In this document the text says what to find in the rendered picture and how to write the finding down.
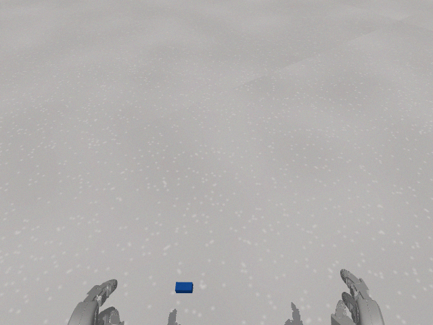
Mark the left robot hand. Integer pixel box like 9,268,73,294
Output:
68,279,124,325

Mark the small box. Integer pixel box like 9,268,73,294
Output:
175,282,193,293

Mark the right robot hand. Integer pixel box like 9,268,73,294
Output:
331,269,385,325

